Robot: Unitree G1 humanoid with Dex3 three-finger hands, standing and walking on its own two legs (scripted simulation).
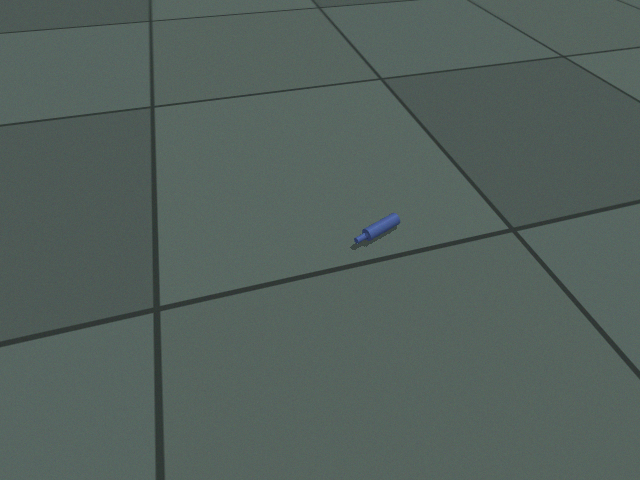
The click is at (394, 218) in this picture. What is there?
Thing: lying bottle
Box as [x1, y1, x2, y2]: [354, 213, 399, 243]
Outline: 398,216 395,213 392,213 362,230 362,233 354,238 355,242 357,243 365,238 369,240 399,223
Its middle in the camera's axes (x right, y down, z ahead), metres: +0.25 -0.06 +1.72
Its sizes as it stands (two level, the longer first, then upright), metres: 0.233 0.058 0.058
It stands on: the floor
